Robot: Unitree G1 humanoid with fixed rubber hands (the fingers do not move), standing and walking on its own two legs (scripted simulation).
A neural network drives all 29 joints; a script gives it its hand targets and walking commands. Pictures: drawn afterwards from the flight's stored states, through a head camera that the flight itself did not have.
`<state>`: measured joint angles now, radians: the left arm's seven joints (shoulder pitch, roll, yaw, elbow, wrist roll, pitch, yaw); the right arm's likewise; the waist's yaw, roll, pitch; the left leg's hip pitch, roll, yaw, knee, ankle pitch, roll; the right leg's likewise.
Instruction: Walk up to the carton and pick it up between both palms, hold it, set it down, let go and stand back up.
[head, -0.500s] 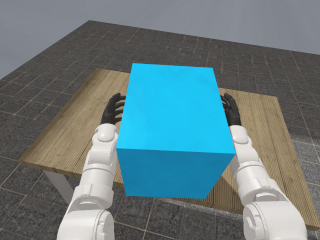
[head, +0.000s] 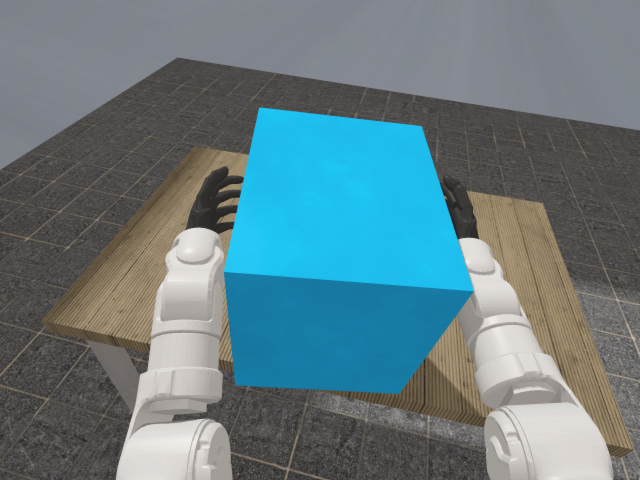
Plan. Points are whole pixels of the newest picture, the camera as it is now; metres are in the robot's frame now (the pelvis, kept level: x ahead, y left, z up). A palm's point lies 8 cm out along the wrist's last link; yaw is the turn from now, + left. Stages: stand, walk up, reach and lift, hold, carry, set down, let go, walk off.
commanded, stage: reach and lift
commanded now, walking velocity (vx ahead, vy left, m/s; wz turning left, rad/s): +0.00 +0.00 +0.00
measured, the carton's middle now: (330, 252) +0.39 +0.00 +0.10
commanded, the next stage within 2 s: hold in 0.94 s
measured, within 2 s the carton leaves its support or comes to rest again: neither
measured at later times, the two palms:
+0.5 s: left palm (207, 223) +0.37 +0.16 +0.17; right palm (463, 230) +0.38 -0.16 +0.16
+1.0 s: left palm (203, 212) +0.37 +0.16 +0.18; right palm (464, 223) +0.38 -0.16 +0.17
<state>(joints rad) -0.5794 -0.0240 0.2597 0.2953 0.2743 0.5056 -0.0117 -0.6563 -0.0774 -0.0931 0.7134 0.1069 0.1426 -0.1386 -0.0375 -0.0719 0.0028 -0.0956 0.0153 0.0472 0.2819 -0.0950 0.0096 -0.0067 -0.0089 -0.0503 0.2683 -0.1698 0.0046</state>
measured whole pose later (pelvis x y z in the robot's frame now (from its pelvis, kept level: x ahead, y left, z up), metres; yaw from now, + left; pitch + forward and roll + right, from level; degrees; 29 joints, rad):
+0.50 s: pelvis +0.01 -0.01 +0.00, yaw +1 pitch -7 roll +0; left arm -0.52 -0.02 0.25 0.13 0.28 0.57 -0.03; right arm -0.62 -0.09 -0.02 0.59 0.16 0.18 -0.16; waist -0.07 -0.07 0.03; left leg -0.06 0.02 0.03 0.30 -0.12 0.00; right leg 0.05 0.00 -0.06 0.26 -0.19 0.00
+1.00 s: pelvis +0.00 +0.00 +0.00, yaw +0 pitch -7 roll +0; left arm -0.61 -0.01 0.28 0.18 0.29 0.63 -0.06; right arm -0.68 -0.08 -0.06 0.63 0.15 0.22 -0.16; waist -0.06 -0.07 0.02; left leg -0.06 0.02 0.04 0.28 -0.10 0.00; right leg 0.03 -0.01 -0.06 0.27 -0.18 0.00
